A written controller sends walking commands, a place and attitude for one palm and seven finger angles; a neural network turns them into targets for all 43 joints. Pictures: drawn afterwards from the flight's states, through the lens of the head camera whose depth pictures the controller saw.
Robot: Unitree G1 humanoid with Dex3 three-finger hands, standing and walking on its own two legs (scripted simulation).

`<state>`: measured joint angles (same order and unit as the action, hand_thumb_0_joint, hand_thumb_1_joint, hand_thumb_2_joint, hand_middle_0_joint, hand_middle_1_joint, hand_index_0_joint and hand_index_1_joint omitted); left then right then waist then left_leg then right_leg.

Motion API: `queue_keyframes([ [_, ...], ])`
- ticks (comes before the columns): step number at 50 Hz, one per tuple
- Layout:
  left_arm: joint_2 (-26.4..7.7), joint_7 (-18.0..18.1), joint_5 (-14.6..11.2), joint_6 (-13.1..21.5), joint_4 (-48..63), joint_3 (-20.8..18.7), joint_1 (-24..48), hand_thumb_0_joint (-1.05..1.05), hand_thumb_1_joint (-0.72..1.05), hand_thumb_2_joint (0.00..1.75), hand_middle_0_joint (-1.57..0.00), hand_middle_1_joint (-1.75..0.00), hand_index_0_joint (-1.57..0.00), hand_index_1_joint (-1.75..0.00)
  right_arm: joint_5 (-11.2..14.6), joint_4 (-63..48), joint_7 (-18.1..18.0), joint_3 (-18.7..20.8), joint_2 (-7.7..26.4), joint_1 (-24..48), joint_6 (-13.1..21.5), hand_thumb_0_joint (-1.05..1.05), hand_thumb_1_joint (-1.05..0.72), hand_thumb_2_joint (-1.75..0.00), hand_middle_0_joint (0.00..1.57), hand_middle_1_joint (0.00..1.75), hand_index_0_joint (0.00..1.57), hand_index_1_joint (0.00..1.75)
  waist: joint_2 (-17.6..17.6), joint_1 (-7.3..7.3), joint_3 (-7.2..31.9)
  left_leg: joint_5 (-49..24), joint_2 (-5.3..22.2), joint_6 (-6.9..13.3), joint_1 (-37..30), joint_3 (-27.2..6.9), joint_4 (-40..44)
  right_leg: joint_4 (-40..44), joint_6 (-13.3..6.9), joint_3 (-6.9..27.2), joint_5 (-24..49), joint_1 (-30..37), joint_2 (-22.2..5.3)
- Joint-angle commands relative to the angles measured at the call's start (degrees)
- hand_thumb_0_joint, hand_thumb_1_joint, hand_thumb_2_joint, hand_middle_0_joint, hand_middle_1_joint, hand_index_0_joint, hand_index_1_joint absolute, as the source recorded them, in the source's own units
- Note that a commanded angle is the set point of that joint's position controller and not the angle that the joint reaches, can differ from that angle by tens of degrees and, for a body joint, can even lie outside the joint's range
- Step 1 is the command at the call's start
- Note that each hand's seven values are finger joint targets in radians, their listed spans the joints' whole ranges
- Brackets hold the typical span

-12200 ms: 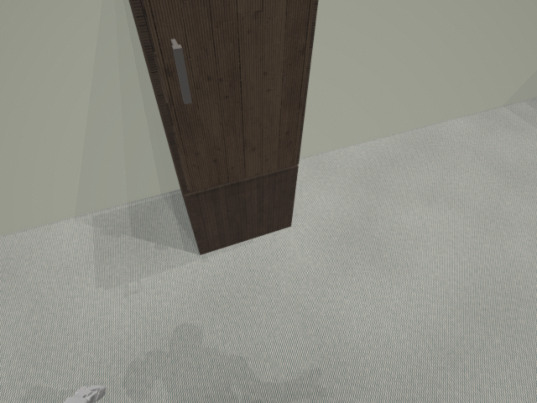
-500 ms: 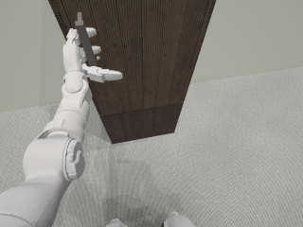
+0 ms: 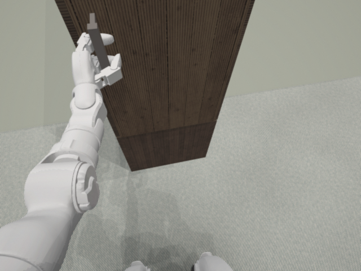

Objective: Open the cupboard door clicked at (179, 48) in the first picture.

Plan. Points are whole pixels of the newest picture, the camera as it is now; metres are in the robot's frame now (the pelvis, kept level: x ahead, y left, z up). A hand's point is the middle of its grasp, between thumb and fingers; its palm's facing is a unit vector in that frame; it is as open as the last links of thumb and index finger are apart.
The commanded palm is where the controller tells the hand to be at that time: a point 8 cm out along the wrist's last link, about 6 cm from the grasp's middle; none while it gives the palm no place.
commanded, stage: close the thumb around the handle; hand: left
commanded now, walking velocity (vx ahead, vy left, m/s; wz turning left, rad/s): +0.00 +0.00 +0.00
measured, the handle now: (101, 49) +0.59 +0.12 +0.12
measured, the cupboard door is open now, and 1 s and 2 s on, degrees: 0 20 39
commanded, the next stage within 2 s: pull the door open along its arc in 0.14 s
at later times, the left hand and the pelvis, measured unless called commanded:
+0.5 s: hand (115, 72) +0.52 +0.09 +0.12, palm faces +0.09 -1.00 +0.00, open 5.7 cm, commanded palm +0.46 +0.14 +0.12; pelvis +0.01 +0.00 +0.00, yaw -1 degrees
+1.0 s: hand (145, 100) +0.43 +0.03 +0.12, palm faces +0.47 -0.88 -0.01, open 5.6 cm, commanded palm +0.38 +0.07 +0.12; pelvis +0.01 -0.01 +0.01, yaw +2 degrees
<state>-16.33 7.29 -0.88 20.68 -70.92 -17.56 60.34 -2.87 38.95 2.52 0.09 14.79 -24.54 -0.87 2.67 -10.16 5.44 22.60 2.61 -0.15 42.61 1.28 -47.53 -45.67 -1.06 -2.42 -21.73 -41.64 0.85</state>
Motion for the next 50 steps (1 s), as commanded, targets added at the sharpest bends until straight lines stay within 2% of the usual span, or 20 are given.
queue_keyframes([
  [1,-8.2,-0.1,0.1,4.4,13.5,1.4,29.6,0.00,0.90,0.90,-0.40,-1.35,-0.40,-1.35,-0.4,-2.7,-0.4,3.2,8.6,-9.9,1.0,0.00,-0.90,-0.90,0.20,0.30,0.20,0.30,1.9,-1.43,27.2,-22.6,-2.8,1.5,-18.3,-1.9,2.4,4.4,0.4,0.4,24.8,10.0,2.2],
  [3,-10.8,0.0,-0.1,4.3,12.7,-1.0,28.2,0.00,0.90,0.90,-0.40,-1.35,-0.40,-1.35,-0.4,-2.9,-0.4,3.3,9.1,-10.2,0.9,0.00,-0.90,-0.90,0.20,0.30,0.20,0.30,-1.5,-0.97,27.0,-22.0,-2.8,1.8,-16.3,-1.6,2.5,4.5,0.6,0.6,25.4,11.9,2.3],
  [6,-10.3,-0.1,0.6,4.2,13.7,0.1,28.8,0.00,0.90,0.90,-0.40,-1.35,-0.40,-1.35,-0.3,-3.0,-0.4,3.2,8.8,-10.0,0.7,0.00,-0.90,-0.90,0.20,0.30,0.20,0.30,1.5,-1.10,26.7,-22.4,-2.8,1.6,-17.0,-1.6,2.4,4.3,0.5,0.6,25.5,10.8,2.1],
  [7,-9.2,0.0,0.5,4.1,13.4,0.8,29.4,0.00,0.90,0.90,-0.40,-1.35,-0.40,-1.35,-0.4,-2.8,-0.3,3.3,8.8,-10.1,0.7,0.00,-0.90,-0.90,0.20,0.30,0.20,0.30,0.2,-1.64,26.0,-22.2,-2.7,1.7,-16.9,-1.6,2.4,4.5,0.6,0.5,25.2,10.5,2.2],
  [9,-10.8,0.1,0.3,4.0,13.4,-0.9,27.7,0.00,0.90,0.90,-0.40,-1.35,-0.40,-1.35,-0.4,-3.2,-0.4,3.3,9.0,-9.9,0.6,0.00,-0.90,-0.90,0.20,0.30,0.20,0.30,-1.0,-0.91,26.3,-21.2,-2.9,1.8,-15.6,-1.3,2.7,4.7,0.6,0.8,25.3,12.2,2.2],
  [12,-10.1,0.0,0.5,4.3,14.7,-0.1,28.1,0.00,0.90,0.90,-0.40,-1.35,-0.40,-1.35,-0.3,-3.4,-0.4,3.3,8.8,-9.8,0.6,0.00,-0.90,-0.90,0.20,0.30,0.20,0.30,1.4,-0.58,27.1,-22.5,-2.8,1.5,-17.4,-1.6,2.7,4.3,0.4,0.5,25.3,11.3,2.2],
  [13,-9.0,0.1,0.5,4.0,13.5,0.9,28.9,0.00,0.90,0.90,-0.40,-1.35,-0.40,-1.35,-0.2,-3.0,-0.4,3.3,8.8,-9.6,0.5,0.00,-0.90,-0.90,0.20,0.30,0.20,0.30,-0.2,-1.73,25.5,-22.2,-2.6,1.6,-17.1,-1.6,2.4,4.6,0.5,0.4,25.0,10.2,2.3],
  [17,-7.7,-0.1,0.3,4.3,15.8,1.0,23.5,0.00,0.90,0.90,-0.40,-1.35,-0.40,-1.35,-0.2,-4.1,-0.1,3.5,8.6,-9.4,0.5,0.00,-0.90,-0.90,0.20,0.30,0.20,0.30,1.3,0.55,27.8,-24.5,-2.5,1.3,-19.0,-1.7,2.7,4.0,0.1,0.0,25.7,11.2,2.4],
  [24,-3.3,-0.8,-2.3,1.8,24.2,2.0,8.3,0.00,0.90,0.90,-0.40,-1.35,-0.40,-1.35,0.9,-7.0,0.2,3.9,7.9,-6.7,0.1,0.00,-0.90,-0.90,0.20,0.30,0.20,0.30,-3.6,3.90,27.1,-26.7,-2.8,1.7,-18.0,0.1,4.5,5.1,0.1,0.0,31.7,18.7,2.7],
  [26,-2.6,-0.8,-2.5,1.0,29.3,2.4,2.7,0.00,0.90,0.90,-0.40,-1.35,-0.40,-1.35,1.4,-8.0,0.2,4.0,7.5,-5.7,0.1,0.00,-0.90,-0.90,0.20,0.30,0.20,0.30,-1.8,5.42,27.3,-29.4,-2.6,1.6,-19.1,0.4,5.2,5.0,-0.1,0.1,33.8,20.5,2.4],
  [30,2.2,-0.1,-3.8,-1.3,42.1,5.5,-10.5,0.00,0.90,0.90,-0.40,-1.35,-0.40,-1.35,2.1,-10.3,0.4,4.0,6.3,-2.5,1.0,0.00,-0.90,-0.90,0.20,0.30,0.20,0.30,-3.3,7.85,26.2,-32.1,-2.7,1.8,-19.7,1.6,6.9,5.8,-0.2,0.2,38.5,25.9,1.9],
  [33,7.1,0.7,-4.2,-3.9,51.3,10.1,-20.0,0.00,0.90,0.90,-0.40,-1.35,-0.40,-1.35,2.6,-11.7,0.6,3.8,5.2,0.5,1.3,0.00,-0.90,-0.90,0.20,0.30,0.20,0.30,-4.2,8.62,23.4,-33.1,-2.3,1.8,-21.4,2.1,8.3,6.9,0.1,0.0,40.2,27.6,1.5],
  [35,9.0,5.8,-4.6,-5.7,57.1,9.5,-20.4,0.00,0.90,0.90,-0.40,-1.35,-0.40,-1.35,2.5,-12.3,0.4,3.7,4.5,2.9,1.4,0.00,-0.90,-0.90,0.20,0.30,0.20,0.30,-6.1,9.17,21.2,-30.9,-2.4,1.4,-21.8,2.0,9.2,8.1,0.3,-0.7,38.1,28.4,1.5],
  [36,11.3,9.9,-4.4,-7.1,58.5,9.9,-18.9,0.00,0.90,0.90,-0.40,-1.35,-0.40,-1.35,2.2,-12.1,0.3,3.5,3.8,4.7,1.4,0.00,-0.90,-0.90,0.20,0.30,0.20,0.30,-4.4,9.10,19.5,-29.2,-2.6,1.1,-21.6,2.0,9.2,8.5,0.3,-0.8,36.1,27.3,1.4],
  [40,17.2,23.2,0.7,-11.0,57.8,14.3,-10.6,0.00,0.90,0.90,-0.40,-1.35,-0.40,-1.35,0.0,-9.4,-0.3,3.3,3.0,7.2,1.1,0.00,-0.90,-0.90,0.20,0.30,0.20,0.30,-7.1,6.51,15.9,-23.5,-2.5,0.7,-21.5,1.0,9.2,9.6,0.6,-0.8,28.3,23.6,0.8],
  [41,18.8,26.0,2.0,-11.7,57.1,15.1,-7.0,0.00,0.90,0.90,-0.40,-1.35,-0.40,-1.35,-0.4,-8.6,-0.5,3.3,2.5,8.2,0.9,0.00,-0.90,-0.90,0.20,0.30,0.20,0.30,-5.4,5.93,16.1,-22.7,-2.5,0.5,-21.6,0.9,8.8,9.5,0.5,-0.6,27.0,22.6,0.4],
  [44,23.9,33.5,5.8,-14.4,51.1,16.5,-5.6,0.00,0.90,0.90,-0.40,-1.35,-0.40,-1.35,-1.7,-7.1,-0.2,3.0,1.5,11.1,0.3,0.00,-0.90,-0.90,0.20,0.30,0.20,0.30,-4.6,6.61,16.6,-21.0,-2.9,0.1,-20.3,0.3,7.7,8.5,-0.1,-1.2,23.1,20.3,0.0],
  [45,25.1,35.8,7.1,-15.1,49.0,16.8,-4.4,0.00,0.90,0.90,-0.40,-1.35,-0.40,-1.35,-2.1,-6.3,0.0,3.0,1.3,11.3,0.1,0.00,-0.90,-0.90,0.20,0.30,0.20,0.30,-6.8,6.21,16.7,-21.1,-2.8,0.1,-19.7,-0.2,7.2,8.4,-0.2,-1.4,23.1,19.7,0.1],
  [47,26.8,39.2,8.9,-16.4,46.4,16.7,-2.0,0.00,0.90,0.90,-0.40,-1.35,-0.40,-1.35,-2.7,-5.5,0.3,3.1,1.0,12.6,-0.3,0.00,-0.90,-0.90,0.20,0.30,0.20,0.30,-6.6,6.06,17.9,-20.0,-2.9,-0.1,-18.4,-0.4,6.2,7.5,-0.3,-1.4,21.8,18.3,-0.3],
  [50,27.1,39.9,10.7,-16.8,44.9,17.5,1.1,0.00,0.90,0.90,-0.40,-1.35,-0.40,-1.35,-3.5,-5.2,-0.2,3.3,1.0,12.6,-0.9,0.00,-0.90,-0.90,0.20,0.30,0.20,0.30,-8.8,5.27,20.1,-19.1,-3.2,0.2,-17.4,-0.7,5.3,7.4,0.1,-0.6,23.4,18.8,-0.8],
])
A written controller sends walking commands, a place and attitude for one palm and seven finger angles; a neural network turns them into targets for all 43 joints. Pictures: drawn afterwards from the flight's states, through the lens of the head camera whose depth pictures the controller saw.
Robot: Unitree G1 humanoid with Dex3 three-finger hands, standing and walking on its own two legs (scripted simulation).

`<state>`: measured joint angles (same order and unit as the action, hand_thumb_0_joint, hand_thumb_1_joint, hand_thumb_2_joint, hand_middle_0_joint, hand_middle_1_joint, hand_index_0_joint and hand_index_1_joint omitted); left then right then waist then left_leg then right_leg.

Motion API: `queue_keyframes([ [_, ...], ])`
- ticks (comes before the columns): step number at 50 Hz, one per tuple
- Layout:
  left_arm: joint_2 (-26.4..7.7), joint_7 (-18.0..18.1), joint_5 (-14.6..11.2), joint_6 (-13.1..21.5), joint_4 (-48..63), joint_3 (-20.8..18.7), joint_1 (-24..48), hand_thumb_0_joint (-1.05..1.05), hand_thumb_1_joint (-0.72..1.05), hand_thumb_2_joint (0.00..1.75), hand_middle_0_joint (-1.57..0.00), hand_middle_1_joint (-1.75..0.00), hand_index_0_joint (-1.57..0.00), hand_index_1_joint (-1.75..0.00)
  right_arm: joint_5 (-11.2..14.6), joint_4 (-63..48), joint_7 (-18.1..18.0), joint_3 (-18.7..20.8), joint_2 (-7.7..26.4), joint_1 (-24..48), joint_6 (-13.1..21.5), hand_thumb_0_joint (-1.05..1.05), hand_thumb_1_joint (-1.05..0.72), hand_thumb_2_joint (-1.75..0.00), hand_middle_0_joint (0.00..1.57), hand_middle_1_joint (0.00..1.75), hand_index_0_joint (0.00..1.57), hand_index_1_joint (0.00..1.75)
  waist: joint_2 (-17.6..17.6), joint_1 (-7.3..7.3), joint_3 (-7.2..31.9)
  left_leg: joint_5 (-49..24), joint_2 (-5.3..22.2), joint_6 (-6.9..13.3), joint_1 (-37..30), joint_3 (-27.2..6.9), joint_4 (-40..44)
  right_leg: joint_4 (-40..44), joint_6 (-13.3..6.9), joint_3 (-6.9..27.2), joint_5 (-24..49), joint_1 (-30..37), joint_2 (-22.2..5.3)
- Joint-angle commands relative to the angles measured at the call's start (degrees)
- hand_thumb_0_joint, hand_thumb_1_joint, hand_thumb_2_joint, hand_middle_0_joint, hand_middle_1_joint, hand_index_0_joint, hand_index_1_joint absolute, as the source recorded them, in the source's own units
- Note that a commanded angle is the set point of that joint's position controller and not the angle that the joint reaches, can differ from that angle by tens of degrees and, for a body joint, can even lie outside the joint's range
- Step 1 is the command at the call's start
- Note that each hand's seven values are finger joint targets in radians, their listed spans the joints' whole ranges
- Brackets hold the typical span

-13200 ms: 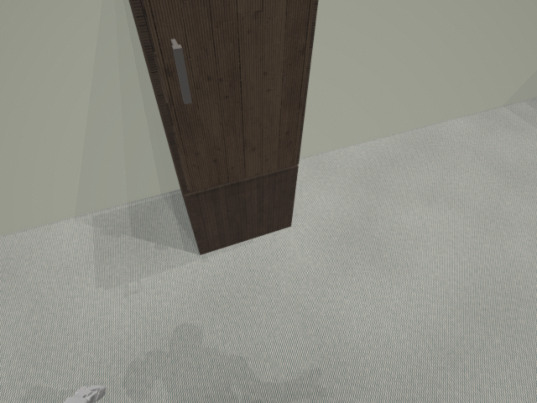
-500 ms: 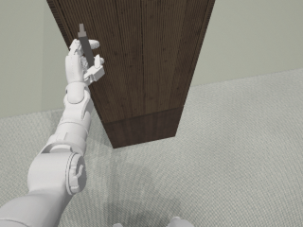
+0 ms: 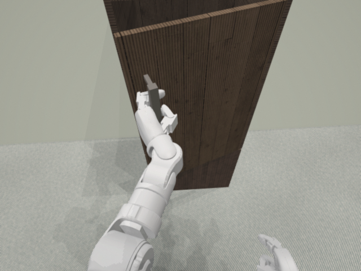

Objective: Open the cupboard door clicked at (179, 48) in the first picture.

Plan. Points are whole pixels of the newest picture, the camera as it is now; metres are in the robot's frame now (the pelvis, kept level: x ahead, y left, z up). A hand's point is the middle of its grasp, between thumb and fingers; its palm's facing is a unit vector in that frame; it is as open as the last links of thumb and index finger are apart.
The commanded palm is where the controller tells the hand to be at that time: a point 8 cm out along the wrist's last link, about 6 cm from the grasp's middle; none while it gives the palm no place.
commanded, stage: pull the door open along its arc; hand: left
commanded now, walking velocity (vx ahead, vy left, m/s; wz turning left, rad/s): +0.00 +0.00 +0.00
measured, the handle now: (153, 104) +0.47 +0.07 +0.11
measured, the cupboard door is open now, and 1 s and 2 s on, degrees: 20 39 30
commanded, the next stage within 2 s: open thumb and fingers to let go in 0.98 s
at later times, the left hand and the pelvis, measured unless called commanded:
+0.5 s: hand (180, 128) +0.39 +0.01 +0.11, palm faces +0.39 -0.92 -0.01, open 5.6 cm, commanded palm +0.31 +0.04 +0.11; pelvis +0.00 -0.01 +0.01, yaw +0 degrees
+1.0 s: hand (198, 155) +0.32 -0.03 +0.11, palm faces +0.04 -0.99 -0.09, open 6.3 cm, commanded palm +0.30 +0.02 +0.11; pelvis +0.02 -0.02 +0.01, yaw +0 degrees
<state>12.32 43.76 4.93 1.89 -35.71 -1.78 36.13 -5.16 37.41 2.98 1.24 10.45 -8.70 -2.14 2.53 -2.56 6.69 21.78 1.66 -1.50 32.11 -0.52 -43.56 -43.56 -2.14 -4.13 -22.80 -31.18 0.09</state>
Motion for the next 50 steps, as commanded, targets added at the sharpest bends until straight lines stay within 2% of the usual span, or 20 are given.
queue_keyframes([
  [1,-1.7,3.2,5.1,2.2,9.9,2.0,25.9,0.00,0.90,0.90,-0.40,-1.35,-0.40,-1.35,-1.2,-3.7,-0.9,2.3,5.3,-3.2,0.1,0.00,-0.90,-0.90,0.20,0.30,0.20,0.30,-8.4,-2.39,19.5,-18.0,-2.3,1.7,-6.5,1.1,1.1,5.0,1.3,1.5,24.9,8.4,-0.3],
  [3,-1.7,2.5,5.4,2.6,10.4,2.6,27.1,0.00,0.90,0.90,-0.40,-1.35,-0.40,-1.35,-1.1,-3.7,-1.2,2.3,5.0,-3.5,-0.3,0.00,-0.90,-0.90,0.20,0.30,0.20,0.30,-7.5,-2.59,20.4,-18.0,-2.4,1.7,-6.5,1.1,0.7,4.8,1.4,1.9,26.0,8.7,-0.6],
  [7,-2.8,1.2,4.0,2.9,11.2,2.2,27.6,0.00,0.90,0.90,-0.40,-1.35,-0.40,-1.35,-0.8,-3.7,-2.2,2.2,5.0,-4.1,-0.7,0.00,-0.90,-0.90,0.20,0.30,0.20,0.30,-8.1,-2.68,21.5,-17.3,-2.5,1.8,-6.0,1.0,1.0,5.4,1.8,2.7,27.9,10.9,-1.0],
  [9,-2.9,0.6,2.9,2.5,9.8,1.7,26.7,0.00,0.90,0.90,-0.40,-1.35,-0.40,-1.35,-0.7,-3.7,-2.5,1.9,5.0,-4.2,-0.6,0.00,-0.90,-0.90,0.20,0.30,0.20,0.30,-9.5,-2.66,20.0,-16.0,-2.7,1.9,-5.4,1.0,1.6,6.5,2.3,3.0,27.7,11.5,-1.1],
  [12,-2.6,-0.3,1.9,2.8,11.2,2.0,22.3,0.00,0.90,0.90,-0.40,-1.35,-0.40,-1.35,-0.3,-4.1,-2.6,2.0,5.1,-4.5,-0.4,0.00,-0.90,-0.90,0.20,0.30,0.20,0.30,-8.5,-1.49,20.6,-15.9,-2.8,1.8,-5.8,1.2,2.8,7.2,2.0,3.0,27.2,13.3,-1.0],
  [15,-1.9,-0.8,0.9,2.9,12.9,2.5,17.4,0.00,0.90,0.90,-0.40,-1.35,-0.40,-1.35,0.0,-4.8,-2.3,2.1,5.4,-4.2,0.1,0.00,-0.90,-0.90,0.20,0.30,0.20,0.30,-10.2,-0.40,19.6,-15.4,-3.0,1.8,-6.0,1.3,4.1,8.6,2.1,3.1,27.5,15.3,-1.1],
  [21,2.2,-1.2,0.2,2.7,22.2,6.9,5.4,0.00,0.90,0.90,-0.40,-1.35,-0.40,-1.35,0.6,-6.6,-1.3,2.4,5.1,-3.1,0.7,0.00,-0.90,-0.90,0.20,0.30,0.20,0.30,-10.5,1.60,18.8,-18.3,-2.7,1.5,-8.8,1.8,6.3,9.7,1.9,2.6,31.5,19.7,-1.3],
  [23,4.3,-1.3,0.8,2.3,26.8,9.6,0.9,0.00,0.90,0.90,-0.40,-1.35,-0.40,-1.35,0.7,-7.4,-0.9,2.3,4.6,-1.8,0.9,0.00,-0.90,-0.90,0.20,0.30,0.20,0.30,-9.2,2.32,18.3,-19.3,-2.6,1.3,-10.5,2.1,6.6,9.8,1.4,2.2,31.6,20.4,-1.3],
  [26,8.0,-1.6,1.8,0.9,32.5,14.2,-7.0,0.00,0.90,0.90,-0.40,-1.35,-0.40,-1.35,0.8,-8.6,-0.3,1.8,3.6,0.8,1.2,0.00,-0.90,-0.90,0.20,0.30,0.20,0.30,-7.9,3.13,15.8,-20.5,-2.2,1.1,-12.6,2.2,6.8,10.1,0.6,1.4,30.7,20.3,-1.4],
  [28,10.4,-1.9,-0.6,-1.0,37.9,16.4,-12.9,0.00,0.90,0.90,-0.40,-1.35,-0.40,-1.35,1.4,-9.8,0.3,1.2,2.9,3.1,1.0,0.00,-0.90,-0.90,0.20,0.30,0.20,0.30,-6.9,4.22,15.7,-20.9,-2.2,0.7,-14.7,2.3,6.9,11.0,0.5,1.1,31.5,22.1,-1.7],
  [30,11.8,-2.7,-1.9,-3.4,41.0,18.1,-19.6,0.00,0.90,0.90,-0.40,-1.35,-0.40,-1.35,1.6,-10.5,0.6,0.7,2.3,5.2,0.6,0.00,-0.90,-0.90,0.20,0.30,0.20,0.30,-8.3,4.87,14.2,-21.2,-2.2,0.4,-15.6,2.0,6.7,12.1,0.6,0.9,32.5,23.5,-1.9],
  [34,12.1,-6.3,-2.2,-7.6,50.4,22.9,-31.0,0.00,0.90,0.90,-0.40,-1.35,-0.40,-1.35,2.4,-12.1,1.4,-0.3,1.7,6.4,-1.1,0.00,-0.90,-0.90,0.20,0.30,0.20,0.30,-8.4,4.62,12.0,-22.6,-2.2,0.4,-17.9,2.0,6.5,12.5,0.9,1.0,37.0,24.3,-2.3],
  [35,11.9,-7.4,-2.2,-8.6,52.5,24.0,-33.1,0.00,0.90,0.90,-0.40,-1.35,-0.40,-1.35,2.7,-12.8,1.6,-0.5,1.6,6.9,-1.8,0.00,-0.90,-0.90,0.20,0.30,0.20,0.30,-6.9,4.92,12.0,-23.3,-2.3,0.5,-18.6,2.1,6.5,12.4,0.9,1.2,38.5,24.7,-2.3],
  [36,11.9,-8.5,-2.3,-9.5,53.7,25.2,-34.6,0.00,0.90,0.90,-0.40,-1.35,-0.40,-1.35,3.1,-12.9,1.8,-0.9,1.4,7.1,-2.3,0.00,-0.90,-0.90,0.20,0.30,0.20,0.30,-6.5,4.36,10.9,-23.7,-2.1,0.5,-19.0,2.0,6.5,12.2,1.0,1.2,39.7,24.3,-2.5],
  [39,10.6,-11.5,-2.4,-11.6,57.4,27.0,-39.1,0.00,0.90,0.90,-0.40,-1.35,-0.40,-1.35,3.8,-14.4,2.5,-1.4,1.4,7.3,-3.6,0.00,-0.90,-0.90,0.20,0.30,0.20,0.30,-7.2,4.10,9.8,-24.1,-2.0,0.7,-19.5,1.7,6.8,11.5,1.4,1.3,42.6,23.8,-2.2],
  [40,9.5,-11.9,-2.3,-11.8,58.5,26.7,-36.8,0.00,0.90,0.90,-0.40,-1.35,-0.40,-1.35,4.1,-14.5,2.5,-1.5,1.7,7.2,-4.2,0.00,-0.90,-0.90,0.20,0.30,0.20,0.30,-5.8,4.08,10.0,-24.4,-2.1,0.6,-20.1,1.8,7.0,11.3,1.3,1.6,43.2,24.0,-2.3],
  [44,5.6,-12.1,-1.8,-11.4,53.9,23.0,-29.0,0.00,0.90,0.90,-0.40,-1.35,-0.40,-1.35,3.9,-14.1,1.5,-1.5,2.2,7.8,-4.9,0.00,-0.90,-0.90,0.20,0.30,0.20,0.30,-8.5,3.09,8.6,-22.5,-2.5,0.9,-19.1,1.2,6.7,10.5,2.2,2.2,44.0,22.3,-2.2],
  [45,4.8,-11.9,-1.7,-11.2,52.9,22.1,-26.4,0.00,0.90,0.90,-0.40,-1.35,-0.40,-1.35,3.9,-13.6,1.1,-1.6,2.3,7.6,-5.0,0.00,-0.90,-0.90,0.20,0.30,0.20,0.30,-8.0,3.00,7.9,-22.3,-2.6,0.9,-19.0,1.1,7.0,10.6,2.1,2.2,43.3,22.1,-2.1],
  [49,1.5,-10.7,-1.3,-9.7,45.9,17.5,-16.6,0.00,0.90,0.90,-0.40,-1.35,-0.40,-1.35,3.5,-12.2,-0.5,-1.5,2.7,8.1,-4.9,0.00,-0.90,-0.90,0.20,0.30,0.20,0.30,-10.2,2.46,8.5,-20.5,-3.4,1.3,-16.9,0.7,6.3,10.3,2.8,2.8,42.3,21.3,-2.6],
  [50,2.1,-10.3,-1.2,-9.4,44.4,17.5,-14.4,0.00,0.90,0.90,-0.40,-1.35,-0.40,-1.35,3.5,-11.6,-0.9,-1.4,2.7,8.0,-4.7,0.00,-0.90,-0.90,0.20,0.30,0.20,0.30,-9.7,2.44,8.4,-20.5,-3.3,1.3,-17.0,0.5,6.4,10.5,2.7,3.0,41.6,20.8,-2.6],
])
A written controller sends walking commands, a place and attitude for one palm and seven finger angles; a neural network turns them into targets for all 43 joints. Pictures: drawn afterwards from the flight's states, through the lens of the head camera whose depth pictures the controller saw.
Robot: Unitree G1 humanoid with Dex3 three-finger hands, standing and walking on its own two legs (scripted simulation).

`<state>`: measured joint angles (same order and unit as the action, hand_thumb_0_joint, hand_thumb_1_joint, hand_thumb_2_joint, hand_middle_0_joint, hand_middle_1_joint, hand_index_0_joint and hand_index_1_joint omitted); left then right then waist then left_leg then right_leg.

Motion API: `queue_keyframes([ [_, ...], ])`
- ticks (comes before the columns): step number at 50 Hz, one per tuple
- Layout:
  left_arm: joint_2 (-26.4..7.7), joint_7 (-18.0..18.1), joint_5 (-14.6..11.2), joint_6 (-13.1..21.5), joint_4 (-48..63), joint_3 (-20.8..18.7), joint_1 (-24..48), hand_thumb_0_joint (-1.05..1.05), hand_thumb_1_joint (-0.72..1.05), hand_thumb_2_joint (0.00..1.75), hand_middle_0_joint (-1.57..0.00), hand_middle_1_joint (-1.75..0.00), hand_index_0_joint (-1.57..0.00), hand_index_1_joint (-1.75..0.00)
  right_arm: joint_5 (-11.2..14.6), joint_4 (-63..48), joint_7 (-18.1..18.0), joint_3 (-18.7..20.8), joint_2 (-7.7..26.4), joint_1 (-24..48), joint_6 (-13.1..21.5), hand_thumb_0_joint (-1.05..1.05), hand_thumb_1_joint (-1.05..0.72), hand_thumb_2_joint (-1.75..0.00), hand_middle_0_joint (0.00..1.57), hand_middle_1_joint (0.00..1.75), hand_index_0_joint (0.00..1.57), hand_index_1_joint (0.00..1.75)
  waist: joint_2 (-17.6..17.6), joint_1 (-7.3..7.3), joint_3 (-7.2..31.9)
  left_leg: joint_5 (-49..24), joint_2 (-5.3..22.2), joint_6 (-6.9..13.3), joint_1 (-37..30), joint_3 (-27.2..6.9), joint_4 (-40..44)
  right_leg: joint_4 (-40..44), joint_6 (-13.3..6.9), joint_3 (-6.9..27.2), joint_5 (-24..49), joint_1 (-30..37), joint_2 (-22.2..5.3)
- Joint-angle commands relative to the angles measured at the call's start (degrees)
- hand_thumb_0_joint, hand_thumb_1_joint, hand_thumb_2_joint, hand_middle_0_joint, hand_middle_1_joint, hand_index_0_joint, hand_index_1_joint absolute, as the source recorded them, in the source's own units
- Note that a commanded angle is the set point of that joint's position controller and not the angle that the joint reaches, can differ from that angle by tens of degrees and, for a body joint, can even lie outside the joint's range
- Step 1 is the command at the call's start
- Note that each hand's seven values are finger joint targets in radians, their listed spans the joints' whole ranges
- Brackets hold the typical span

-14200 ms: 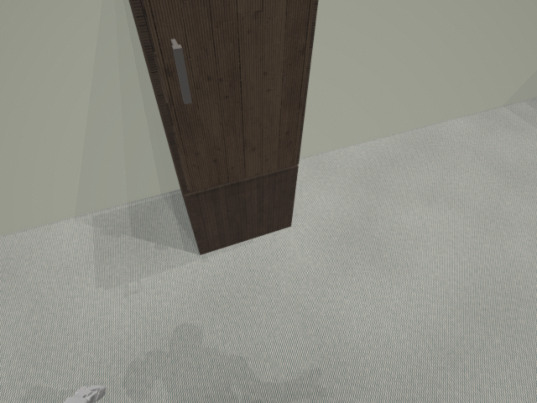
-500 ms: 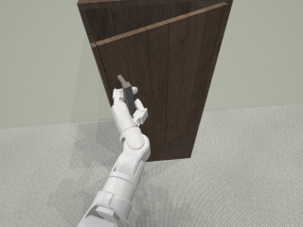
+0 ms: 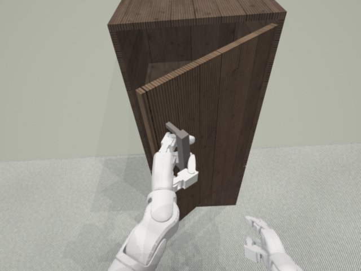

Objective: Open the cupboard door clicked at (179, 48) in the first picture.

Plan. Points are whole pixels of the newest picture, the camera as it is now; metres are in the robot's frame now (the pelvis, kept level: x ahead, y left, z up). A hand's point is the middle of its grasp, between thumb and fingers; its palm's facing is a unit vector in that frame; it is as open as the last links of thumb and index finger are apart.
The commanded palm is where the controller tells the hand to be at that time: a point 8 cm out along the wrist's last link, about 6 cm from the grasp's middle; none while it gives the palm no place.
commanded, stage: open thumb and fingers to let go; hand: left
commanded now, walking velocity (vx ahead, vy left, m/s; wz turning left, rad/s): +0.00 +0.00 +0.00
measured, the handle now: (178, 150) +0.35 +0.02 +0.10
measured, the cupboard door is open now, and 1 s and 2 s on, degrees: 39 30 32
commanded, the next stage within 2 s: slide the hand sideways off the handle in 0.90 s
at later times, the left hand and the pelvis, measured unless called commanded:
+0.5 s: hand (173, 160) +0.33 +0.03 +0.10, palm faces +0.38 -0.92 -0.08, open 10.7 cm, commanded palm +0.29 +0.05 +0.09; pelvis -0.05 +0.01 -0.01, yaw +1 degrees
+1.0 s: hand (183, 155) +0.34 +0.01 +0.10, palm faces +0.36 -0.93 -0.04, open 15.1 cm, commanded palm +0.29 +0.05 +0.09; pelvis -0.06 +0.02 -0.01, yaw +0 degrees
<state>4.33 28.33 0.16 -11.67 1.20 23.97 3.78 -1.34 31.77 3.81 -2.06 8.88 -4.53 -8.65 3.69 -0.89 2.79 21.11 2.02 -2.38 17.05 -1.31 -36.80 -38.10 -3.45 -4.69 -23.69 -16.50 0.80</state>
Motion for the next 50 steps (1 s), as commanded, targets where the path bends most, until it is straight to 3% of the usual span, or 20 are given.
queue_keyframes([
  [1,10.4,5.8,3.6,4.4,5.8,-8.8,18.9,0.00,0.90,0.90,-0.40,-1.35,-0.40,-1.35,-0.5,-5.7,-2.0,2.2,4.3,3.8,2.0,0.00,-0.90,-0.90,0.20,0.30,0.20,0.30,-11.0,0.78,13.4,-19.9,-3.7,2.3,-1.8,1.4,-0.7,4.7,4.1,3.4,42.2,6.0,-3.4],
  [4,11.5,7.7,3.7,4.8,2.0,-10.2,21.8,0.00,0.90,0.90,-0.40,-1.35,-0.40,-1.35,-0.8,-4.8,-2.6,2.5,4.4,3.5,2.3,0.00,-0.90,-0.90,0.20,0.30,0.20,0.30,-11.7,1.26,15.1,-19.4,-3.9,2.2,-0.3,1.2,-0.8,4.7,4.0,3.5,40.5,6.3,-3.7],
  [6,14.1,8.9,3.7,5.0,0.1,-9.4,21.3,0.00,0.76,0.84,-0.39,-1.34,-0.39,-1.34,-1.1,-4.7,-2.6,2.8,4.3,3.2,2.9,0.00,-0.90,-0.90,0.20,0.30,0.20,0.30,-11.0,1.86,16.0,-19.7,-3.7,2.1,-0.3,1.2,-0.6,4.3,3.7,2.8,38.4,5.9,-3.5],
  [10,15.0,11.1,3.9,5.3,-1.2,-10.3,22.6,0.00,0.48,0.72,-0.37,-1.30,-0.37,-1.30,-1.4,-4.1,-2.7,3.2,4.4,3.0,3.4,0.00,-0.90,-0.90,0.20,0.30,0.20,0.30,-10.9,2.29,16.7,-19.3,-3.6,1.8,0.4,1.2,-0.5,5.2,3.5,3.1,36.7,6.4,-3.6],
  [14,15.1,13.2,3.4,6.6,-2.5,-11.2,28.8,0.00,0.20,0.60,-0.35,-1.27,-0.35,-1.27,-1.8,-2.8,-3.0,3.4,4.7,3.3,4.7,0.00,-0.90,-0.90,0.20,0.30,0.20,0.30,-12.3,1.05,14.7,-15.4,-3.6,2.1,1.2,1.2,-0.4,7.8,3.5,3.8,27.4,3.4,-3.7],
  [15,15.4,13.7,3.6,7.1,-2.4,-11.2,29.9,0.00,0.13,0.57,-0.35,-1.27,-0.35,-1.27,-1.8,-2.3,-3.0,3.6,4.6,3.5,5.0,0.00,-0.90,-0.90,0.20,0.30,0.20,0.30,-11.4,1.17,14.0,-15.1,-3.4,1.9,0.9,1.1,-0.5,8.3,3.1,3.7,25.0,2.7,-3.6],
  [18,18.0,15.1,4.0,9.0,-6.7,-9.6,36.1,0.00,-0.08,0.48,-0.33,-1.24,-0.33,-1.24,-2.2,-0.2,-2.7,3.6,4.6,3.4,6.9,0.00,-0.90,-0.90,0.20,0.30,0.20,0.30,-10.0,-0.28,12.3,-11.7,-3.2,1.9,2.0,0.6,-1.4,8.2,2.4,3.1,15.2,-2.7,-3.1],
  [22,18.3,15.7,5.3,11.3,-11.3,-8.9,41.8,0.00,-0.36,0.36,-0.31,-1.22,-0.31,-1.22,-2.5,1.0,-2.3,4.0,4.8,2.5,8.4,0.00,-0.90,-0.90,0.20,0.30,0.20,0.30,-7.6,-0.58,15.0,-10.2,-3.2,2.2,3.1,0.5,-1.8,5.6,1.5,1.9,9.6,-6.0,-1.9],
  [24,17.5,16.0,5.6,12.3,-13.3,-9.8,44.1,0.00,-0.50,0.30,-0.30,-1.20,-0.30,-1.20,-2.6,1.2,-2.4,4.3,5.0,2.0,8.7,0.00,-0.90,-0.90,0.20,0.30,0.20,0.30,-9.5,-0.69,16.4,-10.3,-3.1,2.3,3.8,0.3,-2.1,4.8,1.5,1.7,9.5,-6.1,-1.6],
  [26,17.5,16.2,5.6,12.6,-15.6,-10.2,46.0,0.00,-0.50,0.30,-0.30,-1.20,-0.30,-1.20,-2.7,1.5,-2.5,4.1,5.0,2.0,8.8,0.00,-0.90,-0.90,0.20,0.30,0.20,0.30,-8.1,-0.83,16.9,-10.0,-3.1,2.3,4.3,0.4,-2.3,3.6,1.3,1.3,9.5,-7.2,-1.3],
  [29,16.4,16.8,5.4,13.3,-18.4,-12.4,48.7,0.00,-0.50,0.30,-0.27,-1.05,-0.27,-1.05,-3.0,1.7,-2.9,4.2,5.0,1.7,8.9,0.00,-0.90,-0.90,0.20,0.30,0.20,0.30,-10.4,-0.84,17.9,-8.7,-3.2,2.4,5.9,0.4,-2.8,3.7,1.5,1.7,7.7,-7.4,-1.3],
  [31,16.2,17.4,5.8,13.6,-20.6,-13.5,49.4,0.00,-0.50,0.30,-0.26,-0.95,-0.26,-0.95,-3.3,1.8,-2.8,4.0,4.9,1.3,8.9,0.00,-0.90,-0.90,0.20,0.30,0.20,0.30,-9.6,-0.52,18.5,-9.2,-3.2,2.4,6.4,0.3,-2.9,2.6,1.2,1.4,8.7,-7.7,-1.1],
  [35,14.6,18.1,6.0,14.0,-22.3,-15.7,50.1,0.00,-0.50,0.30,-0.22,-0.75,-0.22,-0.75,-3.7,1.6,-2.9,4.1,5.1,1.0,8.8,0.00,-0.90,-0.90,0.20,0.30,0.20,0.30,-11.6,-0.53,18.7,-8.4,-3.2,2.4,7.9,0.5,-3.3,2.8,1.3,1.5,7.9,-7.6,-1.0],
  [41,14.4,18.5,6.0,14.3,-22.4,-15.9,52.1,0.00,-0.50,0.30,-0.18,-0.45,-0.18,-0.45,-3.7,1.2,-3.3,3.8,4.8,0.9,8.3,0.00,-0.90,-0.90,0.20,0.30,0.20,0.30,-10.6,-1.30,17.5,-6.5,-3.3,2.6,8.2,1.0,-3.1,4.2,1.5,2.4,5.5,-8.0,-1.4],
  [42,14.4,18.6,6.0,14.3,-22.7,-16.3,51.0,0.00,-0.50,0.30,-0.17,-0.40,-0.17,-0.40,-3.7,1.0,-3.2,3.8,4.8,0.7,8.3,0.00,-0.90,-0.90,0.20,0.30,0.20,0.30,-10.1,-0.67,17.4,-6.3,-3.4,2.5,8.4,1.0,-2.8,4.1,1.3,2.2,4.9,-7.8,-1.2],
  [44,13.4,18.9,5.8,14.3,-22.8,-17.3,51.5,0.00,-0.50,0.30,-0.15,-0.30,-0.15,-0.30,-3.8,0.9,-3.3,3.7,4.9,0.8,8.2,0.00,-0.90,-0.90,0.20,0.30,0.20,0.30,-10.7,-0.78,17.4,-6.1,-3.5,2.6,8.9,1.2,-3.0,4.8,1.5,2.7,5.0,-7.5,-1.5],
  [45,12.5,19.0,6.1,14.4,-22.9,-18.0,51.6,0.00,-0.50,0.30,-0.15,-0.30,-0.15,-0.30,-3.8,0.9,-3.5,3.8,4.9,0.9,8.0,0.00,-0.90,-0.90,0.20,0.30,0.20,0.30,-10.7,-0.67,17.7,-6.3,-3.6,2.6,8.9,1.1,-3.0,4.8,1.4,2.8,5.1,-7.2,-1.5],
  [50,14.7,18.6,6.3,14.3,-21.2,-16.1,48.8,0.00,-0.50,0.30,-0.15,-0.30,-0.15,-0.30,-3.9,0.4,-3.3,3.9,4.8,0.4,7.9,0.00,-0.90,-0.90,0.20,0.30,0.20,0.30,-10.2,-0.59,18.3,-8.8,-3.2,2.5,7.9,1.3,-2.9,4.0,1.2,2.2,9.0,-6.4,-1.3],
])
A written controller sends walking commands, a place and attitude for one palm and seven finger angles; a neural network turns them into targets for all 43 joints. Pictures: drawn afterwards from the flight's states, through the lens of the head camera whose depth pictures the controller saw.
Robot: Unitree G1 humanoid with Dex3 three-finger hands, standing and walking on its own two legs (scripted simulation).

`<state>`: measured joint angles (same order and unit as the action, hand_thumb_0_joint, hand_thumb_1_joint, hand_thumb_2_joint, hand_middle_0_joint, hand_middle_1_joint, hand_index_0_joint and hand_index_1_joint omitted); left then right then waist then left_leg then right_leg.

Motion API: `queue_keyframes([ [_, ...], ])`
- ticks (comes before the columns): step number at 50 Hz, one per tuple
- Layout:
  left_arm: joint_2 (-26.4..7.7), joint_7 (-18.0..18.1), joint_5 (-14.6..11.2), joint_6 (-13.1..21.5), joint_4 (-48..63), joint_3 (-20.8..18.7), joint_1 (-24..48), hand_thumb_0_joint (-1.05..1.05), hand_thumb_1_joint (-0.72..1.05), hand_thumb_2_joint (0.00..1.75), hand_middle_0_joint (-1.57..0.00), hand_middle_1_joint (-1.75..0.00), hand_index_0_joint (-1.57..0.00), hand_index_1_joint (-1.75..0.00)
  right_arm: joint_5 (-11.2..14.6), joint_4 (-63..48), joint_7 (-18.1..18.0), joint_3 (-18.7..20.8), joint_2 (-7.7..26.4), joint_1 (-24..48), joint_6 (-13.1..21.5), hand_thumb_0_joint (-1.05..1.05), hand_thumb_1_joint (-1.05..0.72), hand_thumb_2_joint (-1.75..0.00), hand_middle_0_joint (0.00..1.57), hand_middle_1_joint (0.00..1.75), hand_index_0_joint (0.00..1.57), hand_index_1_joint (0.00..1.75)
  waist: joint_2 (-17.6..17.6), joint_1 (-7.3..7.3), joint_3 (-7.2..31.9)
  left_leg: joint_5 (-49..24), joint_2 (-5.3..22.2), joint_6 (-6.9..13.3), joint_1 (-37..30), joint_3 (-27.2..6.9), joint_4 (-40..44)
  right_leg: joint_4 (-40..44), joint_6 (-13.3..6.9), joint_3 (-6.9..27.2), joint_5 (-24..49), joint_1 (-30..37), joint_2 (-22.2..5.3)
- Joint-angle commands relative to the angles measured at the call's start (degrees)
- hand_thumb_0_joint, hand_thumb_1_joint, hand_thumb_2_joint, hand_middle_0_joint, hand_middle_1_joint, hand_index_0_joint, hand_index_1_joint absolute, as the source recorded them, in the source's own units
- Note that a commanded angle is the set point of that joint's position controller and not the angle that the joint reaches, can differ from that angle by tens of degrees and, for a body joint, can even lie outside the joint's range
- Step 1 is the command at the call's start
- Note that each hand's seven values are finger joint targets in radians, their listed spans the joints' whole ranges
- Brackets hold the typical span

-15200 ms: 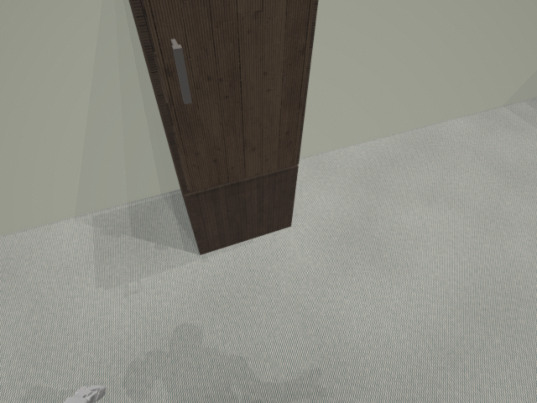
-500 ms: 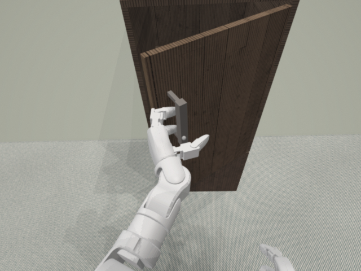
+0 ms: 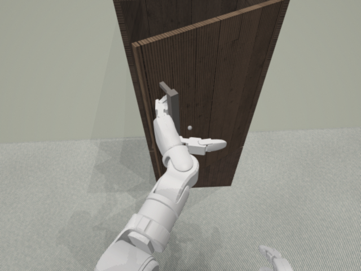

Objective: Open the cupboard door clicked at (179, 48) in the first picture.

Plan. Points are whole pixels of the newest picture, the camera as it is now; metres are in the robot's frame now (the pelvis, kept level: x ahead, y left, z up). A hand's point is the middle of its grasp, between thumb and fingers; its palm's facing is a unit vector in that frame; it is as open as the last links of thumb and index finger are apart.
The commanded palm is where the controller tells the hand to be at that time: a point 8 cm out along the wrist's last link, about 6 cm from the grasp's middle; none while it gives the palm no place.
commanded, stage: slide the hand sideways off the handle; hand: left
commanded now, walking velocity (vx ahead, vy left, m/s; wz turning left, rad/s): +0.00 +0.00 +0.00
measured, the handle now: (169, 110) +0.45 +0.04 +0.12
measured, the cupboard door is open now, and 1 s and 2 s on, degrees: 30 32 32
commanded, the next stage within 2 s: draw the hand back to the body in 1.20 s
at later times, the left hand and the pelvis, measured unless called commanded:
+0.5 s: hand (184, 146) +0.34 +0.00 +0.12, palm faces -0.03 -1.00 +0.00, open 16.5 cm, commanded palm +0.31 +0.06 +0.11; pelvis +0.02 +0.01 +0.01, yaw -2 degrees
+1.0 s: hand (151, 163) +0.30 +0.07 +0.12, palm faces +0.00 -1.00 +0.02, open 16.4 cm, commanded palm +0.27 +0.12 +0.11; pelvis +0.03 +0.01 +0.02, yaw -1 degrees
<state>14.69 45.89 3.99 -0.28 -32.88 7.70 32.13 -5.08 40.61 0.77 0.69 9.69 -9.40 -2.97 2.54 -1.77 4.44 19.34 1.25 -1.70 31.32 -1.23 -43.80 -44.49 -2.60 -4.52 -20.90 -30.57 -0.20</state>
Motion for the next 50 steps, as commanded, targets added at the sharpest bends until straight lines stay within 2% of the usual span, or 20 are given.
queue_keyframes([
  [1,1.1,-10.9,8.3,4.9,15.2,14.3,15.6,0.00,-0.50,0.30,-0.15,-0.30,-0.15,-0.30,0.4,-8.6,-0.9,1.6,6.1,0.0,0.3,0.00,-0.90,-0.90,0.20,0.30,0.20,0.30,-14.9,-3.77,14.3,-10.1,-2.8,3.0,-8.5,1.5,5.4,9.0,0.4,3.5,15.1,8.7,0.2],
  [2,-2.3,-16.6,6.0,7.8,18.4,10.9,16.8,0.00,-0.50,0.30,-0.15,-0.30,-0.15,-0.30,1.3,-11.2,-1.6,2.0,6.3,-0.5,0.5,0.00,-0.90,-0.90,0.20,0.30,0.20,0.30,-14.2,-2.71,17.9,-12.1,-3.1,3.6,-9.4,1.7,5.4,9.0,0.6,3.5,20.0,11.7,-0.2],
  [3,-3.6,-21.5,4.5,10.2,22.7,12.0,17.6,0.00,-0.50,0.30,-0.15,-0.30,-0.15,-0.30,1.8,-12.2,-2.1,1.8,6.3,-0.4,0.7,0.00,-0.90,-0.90,0.20,0.30,0.20,0.30,-9.6,-2.00,20.7,-13.3,-3.2,3.7,-11.6,2.1,5.4,8.5,0.7,4.3,22.9,13.7,-0.6],
  [4,-3.9,-26.2,2.4,12.4,24.5,13.2,18.1,0.00,-0.50,0.30,-0.15,-0.30,-0.15,-0.30,2.6,-12.6,-2.5,1.5,5.9,-1.0,1.2,0.00,-0.90,-0.90,0.20,0.30,0.20,0.30,-9.5,-2.70,20.5,-13.5,-3.1,3.9,-13.6,2.0,5.4,8.9,0.9,4.3,24.3,14.4,-0.8],
  [5,-3.0,-30.0,-0.2,13.9,25.1,13.8,16.9,0.00,-0.50,0.30,-0.15,-0.30,-0.15,-0.30,3.4,-13.2,-2.6,1.4,5.8,-1.3,1.8,0.00,-0.90,-0.90,0.20,0.30,0.20,0.30,-6.1,-2.47,20.4,-13.4,-3.0,3.7,-15.4,2.1,5.6,9.2,0.7,4.1,23.6,14.0,-0.5],
  [7,-1.4,-32.5,-4.6,14.8,23.2,13.2,15.5,0.00,-0.50,0.30,-0.15,-0.30,-0.15,-0.30,4.7,-13.3,-2.4,0.7,5.0,-1.2,3.4,0.00,-0.90,-0.90,0.20,0.30,0.20,0.30,-4.2,-2.20,17.2,-10.8,-2.5,3.3,-16.9,1.6,6.5,10.6,0.8,3.1,18.2,11.7,0.3],
  [10,-2.0,-30.7,-8.2,14.3,21.1,9.6,10.5,0.00,-0.50,0.30,-0.15,-0.30,-0.15,-0.30,5.2,-13.4,-1.7,0.3,5.5,-0.1,5.2,0.00,-0.90,-0.90,0.20,0.30,0.20,0.30,-8.4,-0.57,12.1,-7.6,-2.1,2.9,-15.5,1.1,8.6,13.2,1.1,2.4,11.4,11.2,0.9],
  [11,-2.9,-29.7,-8.1,14.1,20.8,8.5,9.6,0.00,-0.50,0.30,-0.15,-0.30,-0.15,-0.30,5.2,-13.3,-1.5,0.2,5.7,0.3,5.4,0.00,-0.90,-0.90,0.20,0.30,0.20,0.30,-8.5,-0.58,10.6,-6.9,-2.1,2.8,-15.1,1.2,8.9,13.6,1.3,2.4,10.1,10.5,0.8],
  [13,-3.1,-27.8,-6.3,14.4,23.4,8.6,8.6,0.00,-0.50,0.30,-0.15,-0.30,-0.15,-0.30,4.7,-13.5,-0.7,0.4,5.8,0.1,5.8,0.00,-0.90,-0.90,0.20,0.30,0.20,0.30,-7.7,0.14,12.0,-8.9,-2.1,3.0,-15.7,1.3,9.2,12.7,1.1,2.2,12.1,11.4,0.8],
  [16,-5.6,-26.6,-3.5,14.7,25.8,7.3,2.4,0.00,-0.50,0.30,-0.15,-0.30,-0.15,-0.30,4.2,-14.5,0.3,0.8,5.9,0.1,5.6,0.00,-0.90,-0.90,0.20,0.30,0.20,0.30,-9.1,1.73,14.1,-12.4,-1.9,3.0,-16.0,1.8,9.4,11.4,0.9,2.0,16.6,13.9,0.7],
  [21,-6.3,-26.9,-1.4,13.4,29.7,8.0,-3.8,0.00,-0.50,0.30,-0.15,-0.30,-0.15,-0.30,4.3,-15.8,0.5,0.7,5.6,1.2,4.5,0.00,-0.90,-0.90,0.20,0.30,0.20,0.30,-8.2,1.97,11.4,-12.7,-1.6,3.1,-16.4,2.6,9.7,12.2,1.0,2.5,17.8,14.4,0.5],
  [23,-5.7,-27.3,-1.5,12.5,31.8,8.7,-6.0,0.00,-0.50,0.30,-0.15,-0.30,-0.15,-0.30,4.4,-16.4,0.3,0.5,5.3,2.0,4.2,0.00,-0.90,-0.90,0.20,0.30,0.20,0.30,-7.3,2.15,10.7,-12.5,-1.7,3.1,-16.8,2.7,9.9,12.6,1.0,2.5,17.7,14.8,0.6],
  [26,-8.1,-28.3,-2.5,11.0,33.3,6.7,-9.3,0.00,-0.50,0.30,-0.15,-0.30,-0.15,-0.30,4.5,-16.8,-0.4,0.2,5.4,3.0,3.5,0.00,-0.90,-0.90,0.20,0.30,0.20,0.30,-9.7,2.45,9.6,-11.9,-1.8,3.2,-17.1,2.8,10.5,14.1,1.3,3.0,17.5,15.9,0.3],
  [28,-8.2,-28.8,-2.7,10.4,35.9,6.7,-9.9,0.00,-0.50,0.30,-0.15,-0.30,-0.15,-0.30,4.5,-17.0,-0.8,-0.1,5.0,3.8,3.3,0.00,-0.90,-0.90,0.20,0.30,0.20,0.30,-8.3,2.61,9.3,-11.7,-2.0,3.2,-17.8,2.8,10.6,14.6,1.4,3.2,17.6,16.3,0.3],
  [29,-8.5,-29.1,-3.1,10.0,35.8,6.3,-10.9,0.00,-0.50,0.30,-0.15,-0.30,-0.15,-0.30,4.5,-17.1,-1.0,-0.3,5.0,4.0,3.2,0.00,-0.90,-0.90,0.20,0.30,0.20,0.30,-9.7,2.52,8.2,-11.2,-2.0,3.2,-17.6,2.7,10.9,15.1,1.6,3.1,17.0,16.3,0.2],
  [37,-9.6,-32.5,-4.0,9.4,41.7,6.4,-15.9,0.00,-0.50,0.30,-0.15,-0.30,-0.15,-0.30,4.7,-17.6,-1.6,-0.7,5.1,4.7,3.2,0.00,-0.90,-0.90,0.20,0.30,0.20,0.30,-5.6,2.42,8.5,-13.5,-1.9,2.9,-19.5,2.2,11.3,13.7,1.3,2.3,19.6,16.7,0.5],
  [40,-10.7,-33.7,-4.1,8.8,42.9,6.2,-18.6,0.00,-0.50,0.30,-0.15,-0.30,-0.15,-0.30,4.8,-17.7,-1.6,-0.7,5.3,4.4,3.3,0.00,-0.90,-0.90,0.20,0.30,0.20,0.30,-7.0,2.27,8.0,-14.2,-1.7,2.9,-19.5,1.8,11.1,13.4,1.3,2.0,20.3,16.6,0.7],
  [43,-12.0,-34.7,-4.4,8.3,46.8,5.3,-21.6,0.00,-0.50,0.30,-0.15,-0.30,-0.15,-0.30,4.8,-18.5,-1.6,-0.8,5.4,4.9,3.7,0.00,-0.90,-0.90,0.20,0.30,0.20,0.30,-4.8,2.63,8.8,-15.1,-1.8,2.7,-19.4,1.8,10.9,12.6,1.1,1.9,21.4,17.1,0.6],
  [46,-12.7,-35.2,-4.8,8.0,49.5,5.0,-26.4,0.00,-0.50,0.30,-0.15,-0.30,-0.15,-0.30,4.8,-19.1,-1.4,-0.8,5.4,4.8,4.2,0.00,-0.90,-0.90,0.20,0.30,0.20,0.30,-5.9,3.03,8.5,-16.0,-1.5,2.6,-19.3,1.3,10.9,12.1,1.1,1.6,22.2,17.2,0.7],
  [50,-14.4,-35.8,-4.5,7.7,52.6,4.4,-29.8,0.00,-0.50,0.30,-0.15,-0.30,-0.15,-0.30,4.8,-19.3,-1.6,-1.1,5.6,5.1,4.6,0.00,-0.90,-0.90,0.20,0.30,0.20,0.30,-4.6,3.07,7.0,-15.4,-1.6,2.5,-18.6,1.3,10.7,11.7,1.0,1.7,21.1,16.5,0.7],
])
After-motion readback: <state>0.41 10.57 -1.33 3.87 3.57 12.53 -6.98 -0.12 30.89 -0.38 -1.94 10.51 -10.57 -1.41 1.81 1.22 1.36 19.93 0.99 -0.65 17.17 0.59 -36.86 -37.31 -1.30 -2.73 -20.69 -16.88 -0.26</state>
